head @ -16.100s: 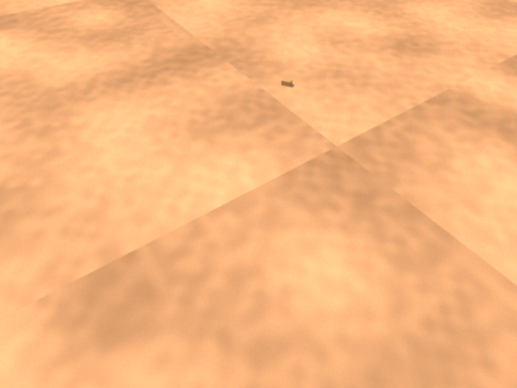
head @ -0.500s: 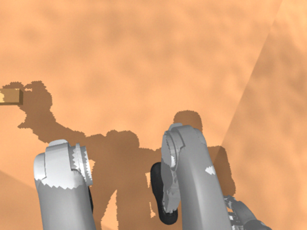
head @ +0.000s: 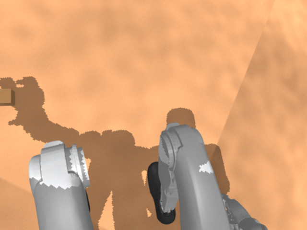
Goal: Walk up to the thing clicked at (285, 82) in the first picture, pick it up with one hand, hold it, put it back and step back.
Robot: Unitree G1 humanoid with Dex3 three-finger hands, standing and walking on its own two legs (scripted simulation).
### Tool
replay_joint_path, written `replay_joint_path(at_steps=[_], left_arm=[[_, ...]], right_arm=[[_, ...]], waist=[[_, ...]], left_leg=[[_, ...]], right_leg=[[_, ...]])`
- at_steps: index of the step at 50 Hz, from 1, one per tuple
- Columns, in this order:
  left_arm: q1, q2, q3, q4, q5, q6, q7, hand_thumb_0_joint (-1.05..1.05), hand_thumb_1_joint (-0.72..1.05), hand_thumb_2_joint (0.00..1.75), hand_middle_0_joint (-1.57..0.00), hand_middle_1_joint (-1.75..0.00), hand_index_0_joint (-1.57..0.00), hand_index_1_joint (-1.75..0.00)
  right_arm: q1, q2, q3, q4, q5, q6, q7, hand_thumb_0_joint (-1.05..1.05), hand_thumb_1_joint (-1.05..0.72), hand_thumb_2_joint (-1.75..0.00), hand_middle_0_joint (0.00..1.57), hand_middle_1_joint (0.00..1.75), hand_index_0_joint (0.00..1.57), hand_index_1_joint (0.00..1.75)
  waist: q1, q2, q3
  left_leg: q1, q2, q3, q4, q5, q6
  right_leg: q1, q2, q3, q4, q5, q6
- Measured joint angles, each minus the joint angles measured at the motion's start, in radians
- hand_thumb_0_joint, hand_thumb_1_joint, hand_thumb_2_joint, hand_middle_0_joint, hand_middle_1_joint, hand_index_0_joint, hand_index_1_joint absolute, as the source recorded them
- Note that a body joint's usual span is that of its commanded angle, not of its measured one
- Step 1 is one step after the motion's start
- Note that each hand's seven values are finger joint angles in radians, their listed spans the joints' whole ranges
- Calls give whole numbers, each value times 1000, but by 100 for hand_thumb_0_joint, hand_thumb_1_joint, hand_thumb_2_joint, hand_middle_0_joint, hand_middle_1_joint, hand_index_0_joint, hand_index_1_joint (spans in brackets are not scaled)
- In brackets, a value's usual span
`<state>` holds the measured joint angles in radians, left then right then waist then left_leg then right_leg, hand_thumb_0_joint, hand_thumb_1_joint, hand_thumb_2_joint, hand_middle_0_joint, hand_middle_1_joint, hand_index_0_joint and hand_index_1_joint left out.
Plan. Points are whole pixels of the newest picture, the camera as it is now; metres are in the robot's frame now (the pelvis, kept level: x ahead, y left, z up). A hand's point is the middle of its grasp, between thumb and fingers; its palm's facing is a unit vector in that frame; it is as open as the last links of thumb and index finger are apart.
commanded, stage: rise first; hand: left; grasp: from above
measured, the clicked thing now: out of the picture +0.46 +0.35 -0.29
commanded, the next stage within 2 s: approach in 0.94 s
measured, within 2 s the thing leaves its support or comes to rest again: neither
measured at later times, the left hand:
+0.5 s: hand out of the picture +0.41 +0.38 -0.16, palm faces -0.45 -0.08 -0.89, open 12.8 cm
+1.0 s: hand out of the picture +0.41 +0.38 -0.15, palm faces -0.45 -0.07 -0.89, open 12.5 cm
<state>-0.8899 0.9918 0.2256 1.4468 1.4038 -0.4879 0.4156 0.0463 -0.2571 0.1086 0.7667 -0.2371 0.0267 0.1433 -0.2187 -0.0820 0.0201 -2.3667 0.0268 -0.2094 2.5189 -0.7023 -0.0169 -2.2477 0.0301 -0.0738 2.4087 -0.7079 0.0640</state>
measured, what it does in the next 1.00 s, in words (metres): stands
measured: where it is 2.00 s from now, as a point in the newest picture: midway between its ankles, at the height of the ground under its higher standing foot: (124, 214)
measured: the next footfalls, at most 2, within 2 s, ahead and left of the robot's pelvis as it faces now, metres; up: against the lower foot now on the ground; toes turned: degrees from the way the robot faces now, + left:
none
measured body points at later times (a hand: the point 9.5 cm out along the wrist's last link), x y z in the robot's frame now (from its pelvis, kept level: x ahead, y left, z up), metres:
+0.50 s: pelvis +0.00 +0.00 +0.00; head +0.23 +0.11 +0.37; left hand +0.43 +0.39 -0.10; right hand +0.09 -0.27 -0.09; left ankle +0.07 +0.13 -0.27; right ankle +0.10 -0.13 -0.27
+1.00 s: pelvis -0.01 +0.00 +0.01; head +0.22 +0.11 +0.38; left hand +0.43 +0.38 -0.10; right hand +0.09 -0.27 -0.09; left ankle +0.07 +0.13 -0.27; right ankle +0.10 -0.13 -0.27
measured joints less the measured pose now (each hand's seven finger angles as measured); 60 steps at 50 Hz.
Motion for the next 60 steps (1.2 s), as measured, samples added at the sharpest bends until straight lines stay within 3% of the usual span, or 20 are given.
replay_joint_path(at_steps=[8, 17, 30, 55, 60], left_arm=[[6, -3, -8, -17, -22, 23, -31, 0, -30, 83, -28, -80, -28, -81], [18, -3, -13, -40, -36, 1, -65, 0, -30, 83, -29, -78, -29, -79], [4, -14, -30, -32, -17, -2, -50, 0, -29, 82, -31, -76, -31, -78], [0, -23, -43, -37, -22, 10, -68, 0, -26, 80, -34, -74, -33, -76], [-16, -42, -89, -55, -30, 20, -77, 0, -25, 79, -34, -76, -34, -77]], right_arm=[[10, -3, -1, -11, 6, -2, 3, 0, -91, -90, 20, 29, 21, 30], [17, -9, 1, -17, 12, 7, 7, 0, -91, -90, 20, 29, 21, 30], [16, -10, 3, -19, 26, 6, 2, 0, -91, -90, 20, 29, 21, 30], [30, -8, 3, -20, 35, 0, -1, 0, -91, -90, 21, 29, 21, 30], [36, -6, -6, -20, 40, -2, 1, 0, -91, -89, 20, 29, 21, 30]], waist=[[0, 11, -1], [6, 13, 1], [9, 16, -16], [3, 21, -23], [7, 24, -32]], left_leg=[[0, -2, 3, -7, 3, 6], [8, -4, 3, -12, 8, 8], [7, -5, 6, -17, 18, 8], [9, -11, 10, -25, 23, 6], [8, -13, 17, -34, 25, 5]], right_leg=[[7, -3, 1, -9, -1, 1], [16, -3, 0, -15, 3, 1], [15, -3, 1, -19, 12, -2], [16, -7, 4, -21, 11, -5], [13, -11, 9, -25, 9, -5]])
